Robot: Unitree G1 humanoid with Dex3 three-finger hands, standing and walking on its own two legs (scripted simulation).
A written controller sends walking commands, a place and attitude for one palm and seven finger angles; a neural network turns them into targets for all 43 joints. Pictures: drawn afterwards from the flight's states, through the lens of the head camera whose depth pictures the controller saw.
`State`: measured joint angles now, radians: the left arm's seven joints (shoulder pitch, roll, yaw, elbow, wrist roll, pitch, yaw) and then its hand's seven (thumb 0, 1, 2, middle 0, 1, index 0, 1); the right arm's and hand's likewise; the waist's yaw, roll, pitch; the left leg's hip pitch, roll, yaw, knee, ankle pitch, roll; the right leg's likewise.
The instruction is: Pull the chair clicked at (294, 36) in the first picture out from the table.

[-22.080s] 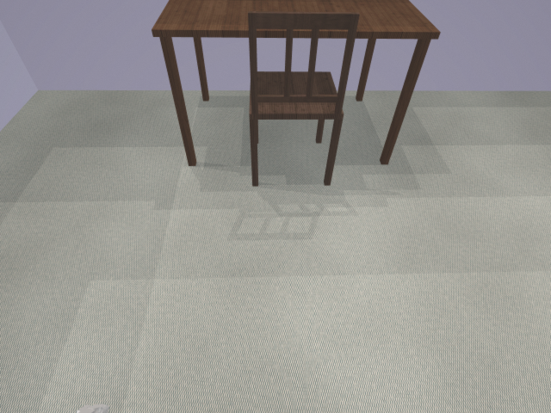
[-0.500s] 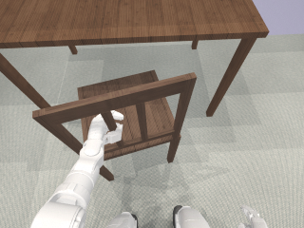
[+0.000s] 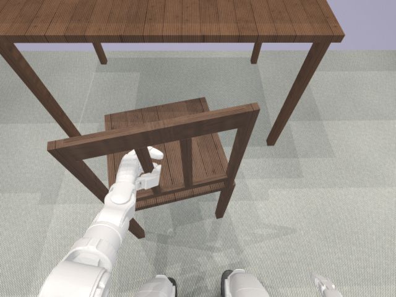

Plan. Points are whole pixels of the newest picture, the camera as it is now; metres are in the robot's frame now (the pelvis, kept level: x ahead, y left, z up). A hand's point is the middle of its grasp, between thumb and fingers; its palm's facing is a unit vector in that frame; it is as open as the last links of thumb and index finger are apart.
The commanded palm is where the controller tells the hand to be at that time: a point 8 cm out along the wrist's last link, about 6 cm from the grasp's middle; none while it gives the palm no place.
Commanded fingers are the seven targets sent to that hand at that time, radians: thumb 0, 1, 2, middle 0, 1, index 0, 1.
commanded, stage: step backward, pulling the chair out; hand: left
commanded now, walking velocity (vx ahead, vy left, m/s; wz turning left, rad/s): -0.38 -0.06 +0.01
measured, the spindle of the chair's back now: (150, 172) +0.40 +0.13 -0.10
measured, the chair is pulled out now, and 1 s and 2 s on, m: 0.30 0.49 0.57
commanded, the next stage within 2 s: stop walking, hand still on the chair in 0.96 s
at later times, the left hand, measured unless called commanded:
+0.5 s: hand (145, 215) +0.28 +0.12 -0.06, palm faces -0.03 -0.98 -0.18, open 5.5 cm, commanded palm +0.27 +0.17 -0.06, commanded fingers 0.00 0.90 0.90 -0.50 -1.45 -0.50 -1.45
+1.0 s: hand (142, 267) +0.18 +0.11 -0.05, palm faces -0.02 -0.99 -0.17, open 5.4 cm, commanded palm +0.17 +0.16 -0.05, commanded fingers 0.00 0.90 0.90 -0.50 -1.45 -0.50 -1.45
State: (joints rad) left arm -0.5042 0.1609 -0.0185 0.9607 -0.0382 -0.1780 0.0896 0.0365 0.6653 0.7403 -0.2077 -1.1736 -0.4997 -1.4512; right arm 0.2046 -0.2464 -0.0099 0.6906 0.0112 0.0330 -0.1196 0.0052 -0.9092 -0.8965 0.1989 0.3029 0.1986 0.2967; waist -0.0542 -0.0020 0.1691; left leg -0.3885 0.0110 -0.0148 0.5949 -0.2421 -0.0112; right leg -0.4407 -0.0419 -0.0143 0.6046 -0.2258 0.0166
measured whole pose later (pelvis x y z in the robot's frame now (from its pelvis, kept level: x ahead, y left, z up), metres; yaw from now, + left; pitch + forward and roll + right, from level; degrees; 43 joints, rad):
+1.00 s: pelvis -0.18 -0.01 +0.00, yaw -1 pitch +2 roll -1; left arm -0.50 0.17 0.00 0.98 -0.05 -0.16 0.08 0.03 0.66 0.75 -0.19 -1.17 -0.50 -1.45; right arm 0.21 -0.24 -0.01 0.68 0.01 0.02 -0.09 0.00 -0.91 -0.90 0.20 0.30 0.20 0.30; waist -0.02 0.01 0.15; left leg -0.36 0.06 -0.02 0.60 -0.27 -0.04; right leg -0.33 -0.01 -0.02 0.55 -0.24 0.01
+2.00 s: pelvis -0.16 -0.01 +0.01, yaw -1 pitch -2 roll +0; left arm -0.05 0.13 -0.05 0.67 -0.03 -0.11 0.09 0.05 0.64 0.79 -0.19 -1.16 -0.50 -1.45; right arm 0.18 -0.22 0.01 0.67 0.02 0.00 -0.10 0.01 -0.91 -0.90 0.20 0.30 0.20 0.30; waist -0.01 0.02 0.06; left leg -0.19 0.06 0.00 0.47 -0.25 -0.04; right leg -0.19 -0.02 -0.01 0.46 -0.24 0.01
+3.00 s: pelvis -0.15 -0.01 -0.03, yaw +1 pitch +9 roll +0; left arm 0.18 0.16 -0.04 0.17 -0.06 0.13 0.05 -0.01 -0.54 0.20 -0.01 -0.03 -0.02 -0.04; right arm 0.24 -0.25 0.02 0.52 0.03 -0.06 -0.06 0.01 -0.91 -0.90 0.20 0.30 0.20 0.30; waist -0.05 0.04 -0.11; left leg -0.59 0.03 -0.04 0.87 -0.44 -0.03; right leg -0.58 -0.05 -0.03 0.86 -0.44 0.02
